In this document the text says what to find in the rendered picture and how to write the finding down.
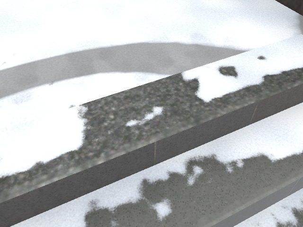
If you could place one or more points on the stairs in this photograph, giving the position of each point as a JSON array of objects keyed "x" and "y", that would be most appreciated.
[{"x": 240, "y": 169}]

